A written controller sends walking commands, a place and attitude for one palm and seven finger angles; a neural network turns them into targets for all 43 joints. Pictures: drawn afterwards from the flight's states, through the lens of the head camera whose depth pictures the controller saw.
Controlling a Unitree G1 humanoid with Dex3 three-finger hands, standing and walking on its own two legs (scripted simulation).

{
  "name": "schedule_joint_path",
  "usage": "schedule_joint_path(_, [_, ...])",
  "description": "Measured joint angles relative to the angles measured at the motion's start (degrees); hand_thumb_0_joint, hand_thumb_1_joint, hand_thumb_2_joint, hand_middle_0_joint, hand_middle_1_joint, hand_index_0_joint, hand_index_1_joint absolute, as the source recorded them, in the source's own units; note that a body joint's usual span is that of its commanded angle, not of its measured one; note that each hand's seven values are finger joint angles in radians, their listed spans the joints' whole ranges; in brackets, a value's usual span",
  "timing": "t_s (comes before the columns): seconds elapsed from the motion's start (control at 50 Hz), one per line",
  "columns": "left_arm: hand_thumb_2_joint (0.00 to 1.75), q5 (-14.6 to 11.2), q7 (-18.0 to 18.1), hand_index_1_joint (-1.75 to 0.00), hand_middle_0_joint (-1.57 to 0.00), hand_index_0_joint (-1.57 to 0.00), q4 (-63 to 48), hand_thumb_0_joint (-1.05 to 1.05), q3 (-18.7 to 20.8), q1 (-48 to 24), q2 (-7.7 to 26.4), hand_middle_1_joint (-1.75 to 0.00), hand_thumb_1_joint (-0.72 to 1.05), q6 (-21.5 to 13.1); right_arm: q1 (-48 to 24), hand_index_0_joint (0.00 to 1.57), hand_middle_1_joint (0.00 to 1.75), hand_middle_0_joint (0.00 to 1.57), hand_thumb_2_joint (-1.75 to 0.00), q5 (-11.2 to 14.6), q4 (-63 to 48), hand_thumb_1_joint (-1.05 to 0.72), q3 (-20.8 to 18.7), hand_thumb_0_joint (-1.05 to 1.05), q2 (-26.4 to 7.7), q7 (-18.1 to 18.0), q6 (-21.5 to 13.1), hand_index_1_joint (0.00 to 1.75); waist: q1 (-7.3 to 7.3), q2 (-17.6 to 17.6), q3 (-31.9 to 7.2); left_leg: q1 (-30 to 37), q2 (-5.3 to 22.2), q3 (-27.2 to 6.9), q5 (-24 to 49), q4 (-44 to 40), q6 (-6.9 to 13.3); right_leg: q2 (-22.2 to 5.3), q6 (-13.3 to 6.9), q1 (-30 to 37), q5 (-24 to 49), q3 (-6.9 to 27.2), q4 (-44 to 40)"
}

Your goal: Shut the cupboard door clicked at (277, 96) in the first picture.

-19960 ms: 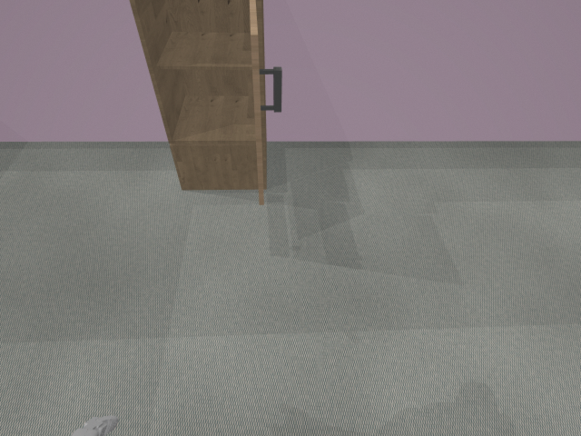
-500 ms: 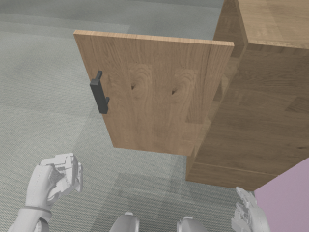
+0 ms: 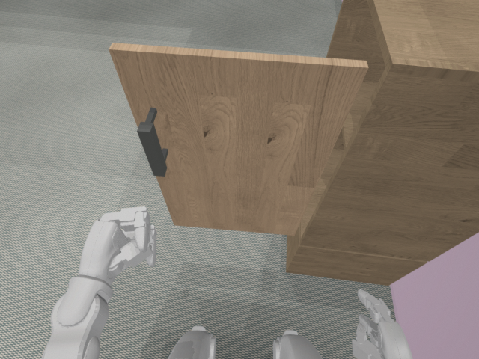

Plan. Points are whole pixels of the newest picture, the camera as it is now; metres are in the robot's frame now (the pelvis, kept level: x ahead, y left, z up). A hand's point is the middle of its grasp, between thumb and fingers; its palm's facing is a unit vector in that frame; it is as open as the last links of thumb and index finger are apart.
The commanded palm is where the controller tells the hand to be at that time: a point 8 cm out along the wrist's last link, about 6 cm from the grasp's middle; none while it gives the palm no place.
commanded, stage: bring the fist close to the handle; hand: left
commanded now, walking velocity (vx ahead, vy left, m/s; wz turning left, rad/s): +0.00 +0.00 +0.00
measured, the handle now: (156, 143) +0.48 +0.18 +0.05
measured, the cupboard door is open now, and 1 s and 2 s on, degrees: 92 92 78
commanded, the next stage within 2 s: push the door shut along its arc in 1.00 s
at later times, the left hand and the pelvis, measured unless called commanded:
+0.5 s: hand (162, 196) +0.36 +0.14 +0.05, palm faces -0.07 -1.00 -0.04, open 3.1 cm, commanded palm +0.35 +0.20 +0.05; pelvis +0.00 +0.00 +0.00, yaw +0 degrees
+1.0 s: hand (172, 187) +0.39 +0.13 +0.05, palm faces -0.04 -1.00 -0.03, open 3.1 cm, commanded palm +0.36 +0.19 +0.05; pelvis +0.00 -0.02 +0.01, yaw -1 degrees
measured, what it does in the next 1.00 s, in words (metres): stands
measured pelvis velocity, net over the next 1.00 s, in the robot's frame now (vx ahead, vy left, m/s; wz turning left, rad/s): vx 0.00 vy -0.02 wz -0.01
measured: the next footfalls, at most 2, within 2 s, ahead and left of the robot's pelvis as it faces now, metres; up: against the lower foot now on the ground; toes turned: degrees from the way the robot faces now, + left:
none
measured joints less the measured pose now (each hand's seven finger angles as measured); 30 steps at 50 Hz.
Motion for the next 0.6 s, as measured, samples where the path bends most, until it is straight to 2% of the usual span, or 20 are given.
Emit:
schedule_joint_path(0.12, [0.90,1.5,3.3,-1.49,-1.30,-1.30,3.9,0.02,1.5,-4.6,-0.5,-1.50,0.90,-2.7,0.7,0.20,0.30,0.21,-0.90,-0.4,1.3,-0.90,-0.3,0.01,-0.1,1.2,1.2,0.30,-0.06,-0.5,-0.7,0.4,-0.2,0.4,0.0,-0.7,0.1,-0.2,0.2,0.2,-0.1,0.4,-0.4])
schedule_joint_path(0.24, [0.90,2.5,2.5,-1.50,-1.30,-1.30,9.7,0.02,0.3,-9.0,-0.4,-1.50,0.90,-0.9,0.1,0.20,0.30,0.21,-0.90,-0.1,2.0,-0.90,-0.6,0.01,-0.6,1.3,2.4,0.30,-0.29,-0.2,0.1,0.3,-0.2,0.3,0.2,-1.0,0.1,-0.2,0.2,0.1,0.1,0.3,-0.8])
schedule_joint_path(0.42, [0.90,2.9,4.3,-1.49,-1.30,-1.30,15.8,0.02,2.2,-17.5,-0.4,-1.50,0.90,-4.1,-0.6,0.20,0.30,0.21,-0.90,-0.4,4.0,-0.90,-0.8,0.01,-0.2,1.5,3.1,0.30,-0.49,-0.9,0.0,0.4,0.0,0.6,0.6,-1.7,-0.2,0.0,-0.1,-0.2,0.3,0.6,-0.9])
schedule_joint_path(0.54, [0.90,3.6,3.6,-1.50,-1.30,-1.30,23.3,0.02,2.3,-23.1,0.0,-1.50,0.90,-2.4,-0.4,0.20,0.30,0.21,-0.90,-0.1,4.2,-0.90,-0.9,0.01,-0.4,1.9,4.4,0.30,-0.87,-0.4,0.2,0.2,0.0,0.7,1.0,-2.3,-0.4,0.1,-0.3,-0.5,0.6,0.7,-1.2])
schedule_joint_path(0.6, [0.90,3.7,3.6,-1.50,-1.30,-1.30,26.3,0.02,2.9,-25.4,-0.2,-1.50,0.90,-2.7,-0.2,0.20,0.30,0.21,-0.90,-0.2,4.6,-0.90,-0.8,0.01,-0.4,1.6,4.8,0.30,-1.25,-0.6,0.5,0.1,0.1,0.8,1.2,-2.5,-0.5,0.2,-0.5,-0.8,0.8,0.8,-1.2])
